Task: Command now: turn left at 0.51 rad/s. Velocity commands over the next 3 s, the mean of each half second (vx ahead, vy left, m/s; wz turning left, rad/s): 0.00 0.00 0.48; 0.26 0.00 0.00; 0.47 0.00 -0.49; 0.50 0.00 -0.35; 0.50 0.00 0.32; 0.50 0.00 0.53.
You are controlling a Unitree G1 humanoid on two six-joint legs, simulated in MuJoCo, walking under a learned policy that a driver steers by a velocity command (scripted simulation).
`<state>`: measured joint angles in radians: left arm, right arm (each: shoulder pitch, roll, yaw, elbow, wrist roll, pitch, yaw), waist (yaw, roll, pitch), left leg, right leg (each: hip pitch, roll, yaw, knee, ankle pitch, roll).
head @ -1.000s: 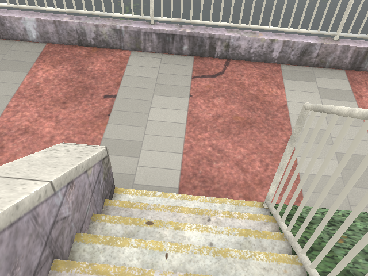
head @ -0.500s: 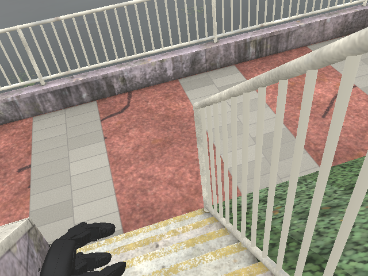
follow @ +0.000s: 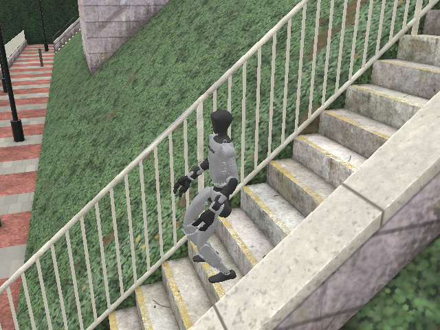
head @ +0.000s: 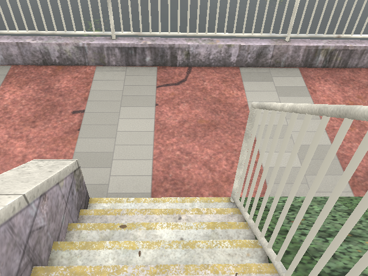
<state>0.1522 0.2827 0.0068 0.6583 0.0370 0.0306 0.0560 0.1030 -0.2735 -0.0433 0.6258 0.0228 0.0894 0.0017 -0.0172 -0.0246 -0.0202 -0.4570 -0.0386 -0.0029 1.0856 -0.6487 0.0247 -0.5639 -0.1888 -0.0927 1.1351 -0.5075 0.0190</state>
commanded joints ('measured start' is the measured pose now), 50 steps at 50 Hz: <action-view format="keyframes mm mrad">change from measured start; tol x32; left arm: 1 -179 68 56 -164 39 30 9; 50 333 141 64 87 -29 -30 -46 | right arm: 1 367 -172 -30 59 9 -49 17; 5 -72 -177 -24 -101 -49 -27 -36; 50 94 -15 8 177 -58 -92 16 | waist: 1 -111 362 91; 50 15 -143 76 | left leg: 1 368 161 -669 -384 900 104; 4 134 248 -774 -625 501 158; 24 234 72 -492 -645 499 190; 29 -469 -138 -285 -239 108 4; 42 -321 19 -64 26 587 -2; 50 102 -6 60 -146 331 2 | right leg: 1 -634 195 60 402 -309 -74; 7 -277 218 174 376 311 -11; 17 -152 268 136 268 305 5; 27 681 129 334 -706 84 -109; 29 601 -103 754 -823 104 -170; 38 409 17 474 -793 -23 -233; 50 183 73 413 -486 619 -261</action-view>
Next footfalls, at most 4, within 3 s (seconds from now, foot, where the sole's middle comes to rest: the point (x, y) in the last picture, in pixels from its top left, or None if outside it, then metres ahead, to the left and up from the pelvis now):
0.52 right None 0.00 -0.08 -0.70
1.02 left None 0.05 0.17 -0.70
1.42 right None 0.25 0.04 -0.90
1.84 left None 0.48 0.18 -1.10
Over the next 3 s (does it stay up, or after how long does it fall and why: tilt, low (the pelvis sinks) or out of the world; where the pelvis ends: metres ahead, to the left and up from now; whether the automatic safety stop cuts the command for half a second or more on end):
stays up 0.88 0.05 -0.74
